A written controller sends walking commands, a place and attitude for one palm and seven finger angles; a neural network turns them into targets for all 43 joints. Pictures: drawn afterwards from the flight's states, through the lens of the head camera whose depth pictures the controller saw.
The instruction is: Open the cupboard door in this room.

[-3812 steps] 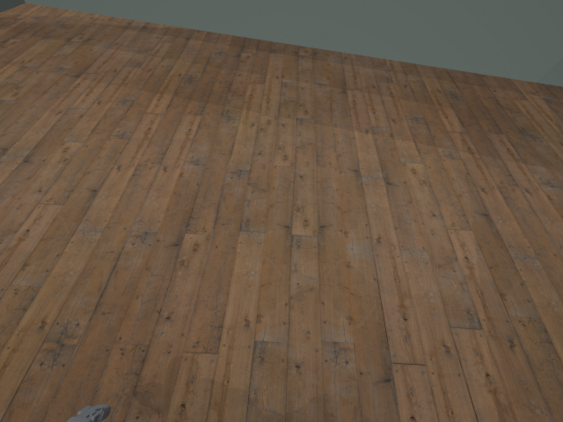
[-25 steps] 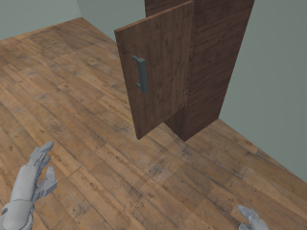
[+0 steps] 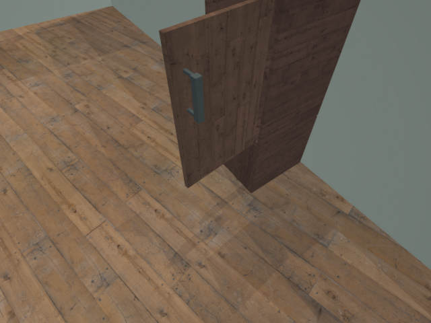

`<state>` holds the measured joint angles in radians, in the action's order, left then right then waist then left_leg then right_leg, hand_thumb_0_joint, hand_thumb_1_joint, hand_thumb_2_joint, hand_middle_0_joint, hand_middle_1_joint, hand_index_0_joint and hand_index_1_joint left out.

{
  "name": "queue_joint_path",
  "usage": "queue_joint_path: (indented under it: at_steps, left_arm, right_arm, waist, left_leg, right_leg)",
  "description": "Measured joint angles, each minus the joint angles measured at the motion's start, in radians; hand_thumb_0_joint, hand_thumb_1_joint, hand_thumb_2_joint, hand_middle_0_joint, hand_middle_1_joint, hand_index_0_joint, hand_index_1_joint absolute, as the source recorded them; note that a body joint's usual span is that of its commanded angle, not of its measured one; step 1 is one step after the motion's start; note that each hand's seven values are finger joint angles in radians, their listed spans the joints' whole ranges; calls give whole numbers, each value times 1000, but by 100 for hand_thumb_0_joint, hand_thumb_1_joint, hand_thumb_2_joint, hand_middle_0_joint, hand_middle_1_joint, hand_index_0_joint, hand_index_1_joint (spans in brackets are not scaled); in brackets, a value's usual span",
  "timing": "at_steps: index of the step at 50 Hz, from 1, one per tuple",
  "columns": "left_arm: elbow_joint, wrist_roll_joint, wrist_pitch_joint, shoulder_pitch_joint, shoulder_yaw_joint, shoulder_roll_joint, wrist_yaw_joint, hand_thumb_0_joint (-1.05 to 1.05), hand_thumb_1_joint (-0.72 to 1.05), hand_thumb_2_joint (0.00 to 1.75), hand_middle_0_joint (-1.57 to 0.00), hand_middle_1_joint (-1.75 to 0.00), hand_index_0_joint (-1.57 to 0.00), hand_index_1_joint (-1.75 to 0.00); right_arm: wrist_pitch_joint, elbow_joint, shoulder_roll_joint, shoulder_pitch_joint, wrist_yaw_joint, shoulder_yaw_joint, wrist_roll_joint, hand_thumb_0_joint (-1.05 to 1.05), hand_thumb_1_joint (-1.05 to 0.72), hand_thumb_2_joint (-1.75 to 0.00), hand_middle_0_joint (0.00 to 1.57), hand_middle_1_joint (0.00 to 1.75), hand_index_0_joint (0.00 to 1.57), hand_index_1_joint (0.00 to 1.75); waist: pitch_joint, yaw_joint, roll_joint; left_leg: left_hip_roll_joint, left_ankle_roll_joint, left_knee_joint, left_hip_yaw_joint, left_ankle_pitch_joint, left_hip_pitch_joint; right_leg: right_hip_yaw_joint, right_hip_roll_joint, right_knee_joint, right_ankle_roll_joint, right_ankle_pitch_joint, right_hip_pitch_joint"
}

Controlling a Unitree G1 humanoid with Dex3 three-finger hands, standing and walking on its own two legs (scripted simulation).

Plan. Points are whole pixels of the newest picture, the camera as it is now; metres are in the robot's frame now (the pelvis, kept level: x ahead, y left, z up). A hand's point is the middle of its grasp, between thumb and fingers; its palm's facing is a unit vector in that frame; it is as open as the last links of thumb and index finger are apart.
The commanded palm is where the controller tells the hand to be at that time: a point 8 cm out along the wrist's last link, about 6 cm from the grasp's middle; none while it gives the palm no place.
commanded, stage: let the arm hang, fingers relaxed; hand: left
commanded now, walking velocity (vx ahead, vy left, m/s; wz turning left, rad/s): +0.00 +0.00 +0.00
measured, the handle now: (193, 96) +0.64 +0.10 +0.06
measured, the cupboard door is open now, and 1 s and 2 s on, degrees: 96 96 96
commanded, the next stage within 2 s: look to check the result in 0.50 s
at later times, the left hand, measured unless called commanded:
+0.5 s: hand out of the picture +0.07 +0.19 -0.16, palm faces +0.01 -0.97 -0.23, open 7.4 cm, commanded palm none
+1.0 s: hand out of the picture +0.09 +0.21 -0.16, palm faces +0.01 -0.96 -0.29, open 7.4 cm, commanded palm none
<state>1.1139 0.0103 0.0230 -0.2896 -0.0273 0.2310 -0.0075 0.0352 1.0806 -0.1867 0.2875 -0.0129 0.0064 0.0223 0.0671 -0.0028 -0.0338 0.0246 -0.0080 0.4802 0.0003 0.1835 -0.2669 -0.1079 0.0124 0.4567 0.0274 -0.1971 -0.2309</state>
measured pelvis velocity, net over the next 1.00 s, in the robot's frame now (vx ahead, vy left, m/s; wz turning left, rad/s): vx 0.04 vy -0.01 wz -0.02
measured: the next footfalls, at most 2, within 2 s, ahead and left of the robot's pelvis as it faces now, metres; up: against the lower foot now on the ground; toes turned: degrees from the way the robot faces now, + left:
none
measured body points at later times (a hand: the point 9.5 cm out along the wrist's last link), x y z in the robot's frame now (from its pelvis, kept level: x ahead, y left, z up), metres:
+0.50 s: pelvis +0.02 +0.00 +0.01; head +0.03 -0.01 +0.45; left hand +0.07 +0.24 -0.14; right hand +0.04 -0.24 -0.16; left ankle +0.05 +0.12 -0.74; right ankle +0.03 -0.11 -0.74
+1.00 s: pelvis +0.04 -0.01 +0.01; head +0.06 -0.03 +0.46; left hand +0.09 +0.26 -0.13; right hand +0.08 -0.27 -0.15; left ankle +0.05 +0.12 -0.74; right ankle +0.03 -0.11 -0.74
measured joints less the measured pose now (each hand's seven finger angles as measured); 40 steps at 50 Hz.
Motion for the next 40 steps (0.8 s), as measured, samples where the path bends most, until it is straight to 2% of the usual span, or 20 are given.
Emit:
queue_joint_path:
  at_steps: [6,24,40]
  left_arm:
    - [21,1,-4,31,-8,1,-6,1,91,90,-20,-30,-20,-30]
    - [19,0,-28,117,3,-44,-5,1,91,90,-20,-30,-20,-30]
    - [40,-2,-32,108,-2,-13,-5,1,91,90,-21,-30,-20,-30]
  right_arm:
    - [-7,18,8,-18,-2,3,2,0,-91,-89,20,30,21,29]
    - [-28,43,-10,-73,-10,2,-1,0,-91,-89,20,30,20,29]
    - [-28,53,-33,-102,-11,0,-2,0,-91,-89,20,30,20,29]
  waist:
    - [-14,2,-14]
    - [-16,8,12]
    - [2,3,3]
  left_leg:
    - [-6,5,-16,12,-2,15]
    - [-12,1,-90,23,-13,78]
    - [3,-13,-117,18,-5,107]
  right_leg:
    - [11,6,-2,-5,-2,5]
    - [22,10,-40,-9,-6,48]
    - [17,-7,-77,3,-10,81]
